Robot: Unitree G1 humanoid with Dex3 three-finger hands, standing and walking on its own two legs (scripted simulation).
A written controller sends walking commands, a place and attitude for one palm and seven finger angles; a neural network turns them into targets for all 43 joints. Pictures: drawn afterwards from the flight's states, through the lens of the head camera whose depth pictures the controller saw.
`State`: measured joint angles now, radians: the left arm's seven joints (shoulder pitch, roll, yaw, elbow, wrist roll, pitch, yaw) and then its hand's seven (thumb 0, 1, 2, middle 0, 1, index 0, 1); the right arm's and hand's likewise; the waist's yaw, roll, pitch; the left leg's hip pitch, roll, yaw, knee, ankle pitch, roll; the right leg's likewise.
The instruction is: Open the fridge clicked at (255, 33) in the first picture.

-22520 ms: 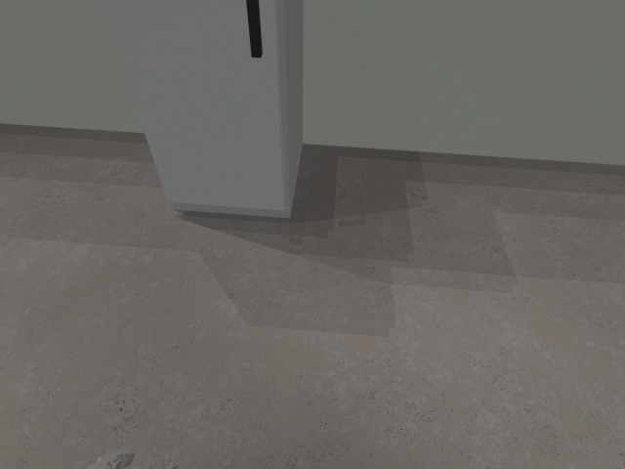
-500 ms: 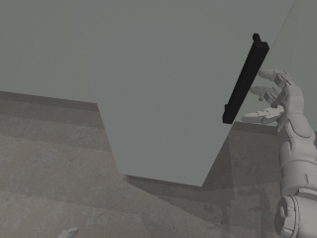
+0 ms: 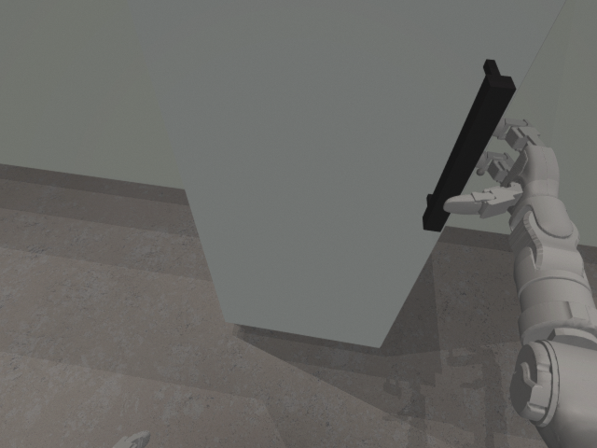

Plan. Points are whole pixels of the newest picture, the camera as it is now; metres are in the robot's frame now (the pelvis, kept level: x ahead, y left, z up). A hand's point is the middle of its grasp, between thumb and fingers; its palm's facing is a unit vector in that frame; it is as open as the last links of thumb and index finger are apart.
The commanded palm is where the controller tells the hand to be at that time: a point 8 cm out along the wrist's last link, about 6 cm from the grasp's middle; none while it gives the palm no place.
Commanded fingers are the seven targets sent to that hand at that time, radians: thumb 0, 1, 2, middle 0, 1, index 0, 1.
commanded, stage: feel for the door with the fingertips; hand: right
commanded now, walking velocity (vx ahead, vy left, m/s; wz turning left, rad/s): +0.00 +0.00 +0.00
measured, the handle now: (457, 155) +0.50 -0.16 +0.14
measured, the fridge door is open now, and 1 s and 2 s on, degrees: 0 0 0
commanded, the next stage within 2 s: slide the fingers in behind the handle in 0.04 s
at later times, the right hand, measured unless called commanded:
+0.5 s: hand (479, 174) +0.46 -0.18 +0.15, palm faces +0.06 +1.00 +0.00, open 13.9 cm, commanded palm +0.42 -0.22 +0.15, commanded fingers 0.00 0.50 -0.30 0.30 1.20 0.30 1.20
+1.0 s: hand (465, 178) +0.44 -0.16 +0.16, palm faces +0.04 +1.00 +0.02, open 14.0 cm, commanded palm +0.42 -0.21 +0.15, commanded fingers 0.00 0.50 -0.30 0.30 1.20 0.30 1.20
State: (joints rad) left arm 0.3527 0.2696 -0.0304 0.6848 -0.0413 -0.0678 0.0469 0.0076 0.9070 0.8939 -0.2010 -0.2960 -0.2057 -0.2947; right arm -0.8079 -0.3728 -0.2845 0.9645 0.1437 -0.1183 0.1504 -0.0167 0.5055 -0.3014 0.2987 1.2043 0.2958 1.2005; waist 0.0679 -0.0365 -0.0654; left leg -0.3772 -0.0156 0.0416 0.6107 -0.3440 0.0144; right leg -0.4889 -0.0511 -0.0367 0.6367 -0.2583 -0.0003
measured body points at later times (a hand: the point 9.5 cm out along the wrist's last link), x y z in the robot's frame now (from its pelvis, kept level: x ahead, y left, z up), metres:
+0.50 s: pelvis +0.00 +0.00 +0.00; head +0.02 +0.00 +0.45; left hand +0.06 +0.26 -0.12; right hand +0.45 -0.23 +0.16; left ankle -0.02 +0.11 -0.72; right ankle +0.04 -0.12 -0.72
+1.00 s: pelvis +0.00 +0.00 +0.00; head +0.02 +0.00 +0.45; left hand +0.10 +0.25 -0.11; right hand +0.44 -0.21 +0.16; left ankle -0.02 +0.11 -0.72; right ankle +0.04 -0.12 -0.72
